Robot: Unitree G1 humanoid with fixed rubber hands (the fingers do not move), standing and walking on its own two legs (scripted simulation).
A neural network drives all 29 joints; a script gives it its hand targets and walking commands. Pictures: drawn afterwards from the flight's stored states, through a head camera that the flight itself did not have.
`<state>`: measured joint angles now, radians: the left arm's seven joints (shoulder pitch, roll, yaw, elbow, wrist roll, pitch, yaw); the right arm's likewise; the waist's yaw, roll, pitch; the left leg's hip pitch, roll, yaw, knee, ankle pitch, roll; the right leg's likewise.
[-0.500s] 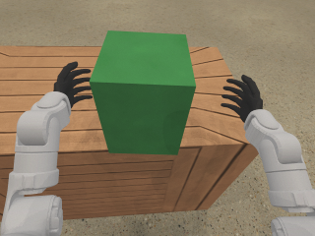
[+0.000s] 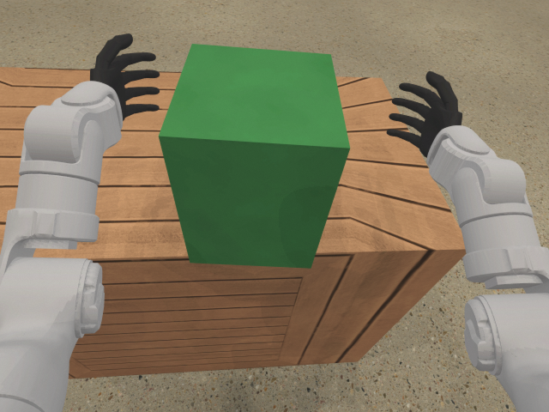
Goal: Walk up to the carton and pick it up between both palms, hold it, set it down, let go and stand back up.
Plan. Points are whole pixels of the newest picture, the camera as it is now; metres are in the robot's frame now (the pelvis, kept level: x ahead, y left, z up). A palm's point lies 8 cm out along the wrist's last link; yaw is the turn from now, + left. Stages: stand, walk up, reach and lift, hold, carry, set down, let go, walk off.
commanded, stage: reach and lift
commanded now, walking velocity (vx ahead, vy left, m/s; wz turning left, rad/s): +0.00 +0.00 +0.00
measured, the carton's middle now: (256, 164) +0.44 +0.02 +0.12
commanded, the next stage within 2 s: none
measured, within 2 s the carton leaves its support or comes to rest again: neither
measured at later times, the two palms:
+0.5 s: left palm (130, 133) +0.45 +0.20 +0.17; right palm (408, 165) +0.42 -0.20 +0.14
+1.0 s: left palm (160, 163) +0.45 +0.17 +0.11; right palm (397, 189) +0.41 -0.20 +0.10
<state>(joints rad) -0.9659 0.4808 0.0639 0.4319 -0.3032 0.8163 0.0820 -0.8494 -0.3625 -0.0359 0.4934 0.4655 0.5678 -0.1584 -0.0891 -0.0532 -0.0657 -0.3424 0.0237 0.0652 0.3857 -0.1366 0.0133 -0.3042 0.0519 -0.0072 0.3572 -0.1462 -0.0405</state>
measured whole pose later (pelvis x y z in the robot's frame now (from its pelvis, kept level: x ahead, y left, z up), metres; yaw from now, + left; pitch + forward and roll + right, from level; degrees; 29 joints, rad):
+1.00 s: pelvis +0.01 -0.01 +0.00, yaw +1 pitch +11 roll -1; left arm -0.84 0.29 0.05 0.77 -0.21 0.31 0.07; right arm -0.70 -0.15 -0.11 0.64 0.21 0.24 -0.20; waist -0.08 -0.01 -0.09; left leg -0.47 0.02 0.02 0.42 -0.14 0.00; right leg -0.42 0.06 -0.03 0.39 -0.16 -0.05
